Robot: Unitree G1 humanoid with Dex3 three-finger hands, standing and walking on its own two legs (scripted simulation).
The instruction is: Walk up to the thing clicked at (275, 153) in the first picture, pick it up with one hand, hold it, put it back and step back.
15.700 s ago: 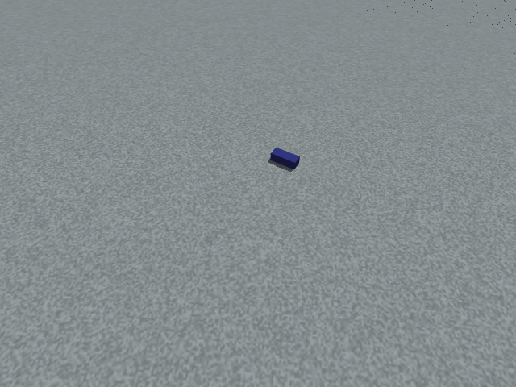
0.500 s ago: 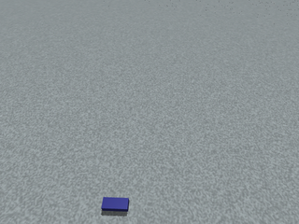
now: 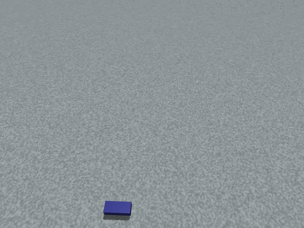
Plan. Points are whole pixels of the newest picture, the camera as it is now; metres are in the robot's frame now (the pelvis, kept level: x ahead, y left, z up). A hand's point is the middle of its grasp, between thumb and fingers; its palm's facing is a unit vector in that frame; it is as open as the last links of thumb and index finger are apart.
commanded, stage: stand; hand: left
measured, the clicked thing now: (118, 208) +0.37 +0.21 -0.76
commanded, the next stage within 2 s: none
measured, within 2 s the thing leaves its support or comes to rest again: neither
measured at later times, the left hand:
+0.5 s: hand out of the picture +0.07 +0.25 -0.16, palm faces -0.02 -0.94 -0.34, open 7.4 cm
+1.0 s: hand out of the picture +0.06 +0.25 -0.16, palm faces -0.03 -0.94 -0.34, open 7.4 cm
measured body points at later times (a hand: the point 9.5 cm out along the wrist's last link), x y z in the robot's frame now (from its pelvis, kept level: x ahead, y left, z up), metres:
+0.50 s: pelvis +0.00 +0.00 +0.00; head +0.01 +0.00 +0.45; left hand +0.07 +0.30 -0.13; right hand +0.08 -0.31 -0.13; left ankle +0.00 +0.13 -0.75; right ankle -0.02 -0.13 -0.75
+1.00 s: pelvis -0.01 +0.00 +0.00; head +0.00 +0.00 +0.45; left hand +0.07 +0.30 -0.13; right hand +0.07 -0.31 -0.13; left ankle +0.00 +0.13 -0.75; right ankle -0.02 -0.13 -0.75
